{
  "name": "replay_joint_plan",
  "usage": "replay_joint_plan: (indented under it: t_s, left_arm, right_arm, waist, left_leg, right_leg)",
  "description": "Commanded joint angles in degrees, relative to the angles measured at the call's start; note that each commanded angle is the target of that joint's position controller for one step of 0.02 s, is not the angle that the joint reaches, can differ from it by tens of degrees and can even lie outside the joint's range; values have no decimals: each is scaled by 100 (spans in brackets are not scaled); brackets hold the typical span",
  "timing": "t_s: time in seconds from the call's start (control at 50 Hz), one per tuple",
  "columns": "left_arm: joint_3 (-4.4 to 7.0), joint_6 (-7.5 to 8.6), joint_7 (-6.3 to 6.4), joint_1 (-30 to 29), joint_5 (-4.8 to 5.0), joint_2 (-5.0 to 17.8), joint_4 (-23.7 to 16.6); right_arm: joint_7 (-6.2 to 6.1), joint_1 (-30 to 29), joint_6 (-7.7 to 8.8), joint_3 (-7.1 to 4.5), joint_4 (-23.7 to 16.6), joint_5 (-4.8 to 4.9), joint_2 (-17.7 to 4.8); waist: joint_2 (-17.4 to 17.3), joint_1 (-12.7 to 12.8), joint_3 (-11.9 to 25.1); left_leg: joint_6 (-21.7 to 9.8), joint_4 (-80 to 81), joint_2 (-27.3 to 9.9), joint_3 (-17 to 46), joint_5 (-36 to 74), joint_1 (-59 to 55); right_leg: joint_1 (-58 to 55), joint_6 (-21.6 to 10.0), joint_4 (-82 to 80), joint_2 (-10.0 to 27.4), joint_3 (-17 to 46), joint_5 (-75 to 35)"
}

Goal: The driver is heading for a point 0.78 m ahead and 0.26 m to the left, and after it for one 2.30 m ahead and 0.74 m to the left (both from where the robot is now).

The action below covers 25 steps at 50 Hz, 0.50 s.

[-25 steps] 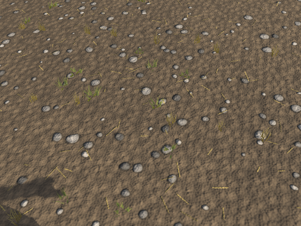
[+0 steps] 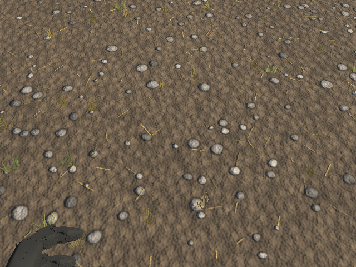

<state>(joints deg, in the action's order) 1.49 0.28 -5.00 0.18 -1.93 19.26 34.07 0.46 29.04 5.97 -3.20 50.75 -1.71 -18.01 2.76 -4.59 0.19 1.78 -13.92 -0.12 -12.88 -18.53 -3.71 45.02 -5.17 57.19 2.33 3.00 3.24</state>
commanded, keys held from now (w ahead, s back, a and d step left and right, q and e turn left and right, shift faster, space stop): w+q+shift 0.18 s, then q+shift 0.82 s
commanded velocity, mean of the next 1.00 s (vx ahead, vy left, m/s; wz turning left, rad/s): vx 0.41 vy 0.00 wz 0.71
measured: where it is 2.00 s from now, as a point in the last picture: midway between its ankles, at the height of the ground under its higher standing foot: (40, 210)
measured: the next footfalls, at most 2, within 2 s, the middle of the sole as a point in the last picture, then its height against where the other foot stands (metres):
right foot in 0.14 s outside the picture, level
left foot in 0.54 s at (148, 239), level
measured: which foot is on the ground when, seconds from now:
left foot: down 0.00-0.14, up 0.16-0.52, down 0.54-1.00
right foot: up 0.00-0.12, down 0.14-0.54, up 0.56-1.00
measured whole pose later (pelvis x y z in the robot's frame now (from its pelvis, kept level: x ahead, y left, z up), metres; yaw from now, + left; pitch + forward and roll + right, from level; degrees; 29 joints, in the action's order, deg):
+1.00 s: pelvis +0.57 +0.01 +0.01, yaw +47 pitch +1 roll -2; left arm 2.0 -2.5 2.1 4.1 -1.1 18.5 39.5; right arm 0.2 16.1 -3.4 -6.3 40.5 -0.5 -19.6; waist 1.1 -4.0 -4.3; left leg -5.9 -24.6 14.3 19.3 -5.6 16.2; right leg 29.3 3.2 47.9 -1.4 10.3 17.2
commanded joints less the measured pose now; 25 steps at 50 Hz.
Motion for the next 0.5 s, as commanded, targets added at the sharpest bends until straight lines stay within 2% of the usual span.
replay_joint_plan:
  t_s: [0.02,0.04,0.06,0.08,0.1,0.12,0.14,0.16,0.18,0.2,0.22,0.24,0.26,0.28,0.3,0.34,0.38,0.4,0.44,0.48,0.5]
  left_arm:
    - [-116,146,-105,-546,-25,59,-421]
    - [-138,175,-91,-631,-46,43,-392]
    - [-129,197,-37,-587,-65,85,-342]
    - [-92,218,37,-367,-92,172,-276]
    - [-6,248,127,267,-119,350,-107]
    - [110,284,234,1488,-134,537,275]
    - [275,303,373,2504,-235,958,588]
    - [436,377,475,2633,-374,1580,613]
    - [437,366,490,2687,-232,1427,528]
    - [331,405,492,2191,-193,993,671]
    - [246,463,467,1802,-161,623,708]
    - [182,508,446,1623,-155,370,736]
    - [136,528,464,1591,-44,207,781]
    - [94,565,457,1578,22,40,823]
    - [78,609,461,1553,85,-24,870]
    - [103,642,521,1428,174,24,908]
    - [99,620,582,1104,203,-7,877]
    - [107,619,607,1033,217,13,860]
    - [190,637,659,1155,239,276,875]
    - [288,596,687,1163,326,526,830]
    - [327,532,681,1121,358,607,794]
  right_arm:
    - [19,-480,131,-29,-320,103,-636]
    - [29,-321,100,-40,-213,131,-748]
    - [33,-231,72,-61,-136,129,-915]
    - [13,-216,46,-97,-88,107,-1151]
    - [-21,-231,-1,-129,-35,73,-1335]
    - [-46,-359,-67,-146,-30,95,-1398]
    - [-27,-407,-62,-88,-142,108,-1136]
    - [90,204,-40,139,-471,220,89]
    - [39,-181,-64,36,-578,312,-370]
    - [8,-713,-96,-39,-635,308,-499]
    - [13,-753,-109,23,-590,270,-282]
    - [6,-663,-193,10,-428,229,-181]
    - [31,-346,-318,4,-362,167,-55]
    - [43,-296,-446,-19,-313,120,-2]
    - [64,-462,-534,-37,-376,109,55]
    - [149,-987,-617,-9,-609,62,212]
    - [247,-1495,-592,71,-851,47,309]
    - [306,-1650,-568,97,-889,42,296]
    - [396,-1563,-557,83,-868,-5,179]
    - [364,-1018,-594,-5,-777,-55,-59]
    - [309,-574,-613,-84,-713,-85,-226]
  waist:
    - [-275,458,-1054]
    - [-273,425,-1014]
    - [-355,457,-879]
    - [-571,614,-567]
    - [-801,971,-61]
    - [-851,1587,584]
    - [-760,1981,1252]
    - [1072,1216,2170]
    - [605,1444,2627]
    - [112,1158,1304]
    - [-50,867,514]
    - [-57,645,249]
    - [191,402,264]
    - [267,282,236]
    - [254,211,99]
    - [400,141,-161]
    - [496,80,-377]
    - [398,113,-371]
    - [245,86,-140]
    - [222,-154,224]
    - [227,-367,448]
  left_leg:
    - [-956,1769,-1295,670,2087,1546]
    - [-1006,1676,-1310,720,2814,1226]
    - [-1026,1295,-1309,674,4172,748]
    - [-1010,673,-1402,681,5759,327]
    - [-960,-345,-1473,700,6767,136]
    - [-890,-1824,-1332,689,6644,540]
    - [-843,-3651,-973,768,4802,1873]
    - [-759,-5998,-123,1134,-894,3964]
    - [-898,-6781,-35,1811,-704,4288]
    - [-876,-6644,-290,1791,58,4569]
    - [-772,-6282,-472,1635,324,4453]
    - [-653,-6110,-554,1604,258,4194]
    - [-539,-5955,-596,1539,192,3816]
    - [-465,-5862,-618,1496,73,3637]
    - [-427,-5718,-576,1427,80,3699]
    - [-380,-5227,-540,1192,652,3980]
    - [-411,-3893,-406,867,1507,3675]
    - [-449,-3130,-267,684,2065,3295]
    - [-573,-2460,39,375,2585,2625]
    - [-811,-2397,355,228,2352,1970]
    - [-985,-2401,431,330,2106,1504]
  right_leg:
    - [-1207,-95,-1501,-37,-640,-538]
    - [-1450,-148,-1764,-40,-804,-520]
    - [-1649,-187,-1953,-190,-897,-259]
    - [-2011,-213,-2038,-395,-912,217]
    - [-2742,-252,-2102,-550,-799,734]
    - [-4185,-275,-2508,-632,-695,772]
    - [-5925,-249,-2356,109,35,1340]
    - [-7551,-405,-2836,2104,2795,3158]
    - [-7027,-318,-3873,2391,4054,3576]
    - [-6005,-270,-3895,2075,2956,2220]
    - [-5122,-294,-3847,1884,2016,306]
    - [-4650,-184,-3738,1646,1186,-1491]
    - [-4235,-110,-3767,1514,589,-2348]
    - [-3983,-142,-3777,1483,215,-2913]
    - [-3867,-118,-3844,1449,-80,-3347]
    - [-3728,-109,-4121,1313,-678,-3528]
    - [-3382,-29,-4253,918,-1406,-3122]
    - [-3314,14,-4198,766,-1689,-2912]
    - [-3539,88,-3786,848,-1832,-3320]
    - [-3817,210,-2807,1048,-1804,-4256]
    - [-3795,257,-1981,1161,-1731,-4378]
